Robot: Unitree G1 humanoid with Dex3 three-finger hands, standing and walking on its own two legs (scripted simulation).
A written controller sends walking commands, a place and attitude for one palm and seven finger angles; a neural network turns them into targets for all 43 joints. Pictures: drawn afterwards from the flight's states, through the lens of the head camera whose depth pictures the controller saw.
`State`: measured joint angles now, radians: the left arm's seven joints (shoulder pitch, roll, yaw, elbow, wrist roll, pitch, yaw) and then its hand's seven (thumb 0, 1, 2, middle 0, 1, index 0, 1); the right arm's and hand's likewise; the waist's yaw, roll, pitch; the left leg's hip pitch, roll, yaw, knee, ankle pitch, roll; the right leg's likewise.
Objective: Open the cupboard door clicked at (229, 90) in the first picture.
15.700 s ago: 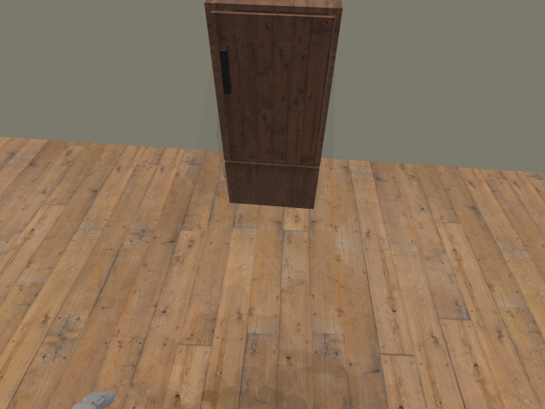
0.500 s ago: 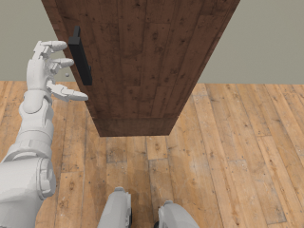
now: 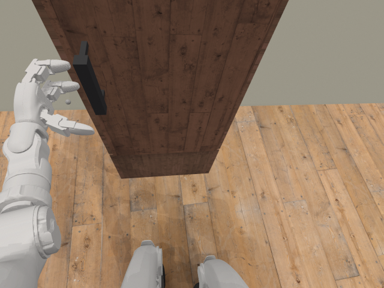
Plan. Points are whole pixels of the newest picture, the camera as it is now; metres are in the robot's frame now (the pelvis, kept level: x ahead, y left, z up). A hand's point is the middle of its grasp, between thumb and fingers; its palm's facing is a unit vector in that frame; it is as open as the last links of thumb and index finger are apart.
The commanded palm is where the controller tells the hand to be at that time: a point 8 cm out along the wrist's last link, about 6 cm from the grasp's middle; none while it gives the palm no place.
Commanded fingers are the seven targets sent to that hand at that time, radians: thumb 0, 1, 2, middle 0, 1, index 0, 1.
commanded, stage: move the hooked fingers beside the handle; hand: left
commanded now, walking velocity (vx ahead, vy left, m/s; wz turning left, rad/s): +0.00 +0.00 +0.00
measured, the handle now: (93, 80) +0.52 +0.20 +0.07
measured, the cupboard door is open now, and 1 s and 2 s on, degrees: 0 0 0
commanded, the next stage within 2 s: slide the fingers in behind the handle in 1.14 s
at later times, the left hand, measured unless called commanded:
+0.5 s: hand (49, 104) +0.46 +0.27 +0.06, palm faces +0.09 -1.00 -0.01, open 14.0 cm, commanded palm +0.45 +0.30 +0.06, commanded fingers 0.00 -0.50 0.30 -0.30 -1.20 -0.30 -1.20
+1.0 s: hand (55, 102) +0.47 +0.26 +0.05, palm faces +0.07 -1.00 -0.02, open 14.0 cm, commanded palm +0.45 +0.29 +0.05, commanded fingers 0.00 -0.50 0.30 -0.30 -1.20 -0.30 -1.20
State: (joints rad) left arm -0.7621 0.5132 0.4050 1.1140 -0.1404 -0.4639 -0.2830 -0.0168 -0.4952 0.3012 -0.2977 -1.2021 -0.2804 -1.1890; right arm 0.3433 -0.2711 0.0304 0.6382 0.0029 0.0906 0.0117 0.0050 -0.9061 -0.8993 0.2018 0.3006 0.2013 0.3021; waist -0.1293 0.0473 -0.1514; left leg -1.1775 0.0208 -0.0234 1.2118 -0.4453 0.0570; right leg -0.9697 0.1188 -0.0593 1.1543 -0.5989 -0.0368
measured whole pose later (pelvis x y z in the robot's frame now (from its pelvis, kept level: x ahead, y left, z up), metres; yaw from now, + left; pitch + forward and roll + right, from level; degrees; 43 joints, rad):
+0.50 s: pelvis -0.01 +0.00 -0.01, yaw +0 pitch +24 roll -7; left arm -0.79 0.60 0.46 1.14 -0.16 -0.44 -0.36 -0.02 -0.50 0.30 -0.30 -1.20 -0.30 -1.20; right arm 0.34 -0.28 0.04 0.64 0.01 0.07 -0.01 0.01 -0.91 -0.90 0.20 0.30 0.20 0.30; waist -0.14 0.04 -0.14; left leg -1.22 0.03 -0.03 1.24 -0.44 0.06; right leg -1.00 0.13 -0.07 1.17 -0.59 -0.03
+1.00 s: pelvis -0.01 +0.01 +0.00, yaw +0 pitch +24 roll -7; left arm -0.79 0.58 0.43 1.14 -0.14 -0.41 -0.34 -0.02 -0.49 0.30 -0.30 -1.20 -0.30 -1.20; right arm 0.36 -0.28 0.04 0.63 0.00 0.08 0.00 0.01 -0.91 -0.90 0.20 0.30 0.20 0.30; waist -0.14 0.05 -0.15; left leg -1.21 0.02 -0.02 1.22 -0.44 0.07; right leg -0.99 0.12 -0.06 1.15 -0.59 -0.02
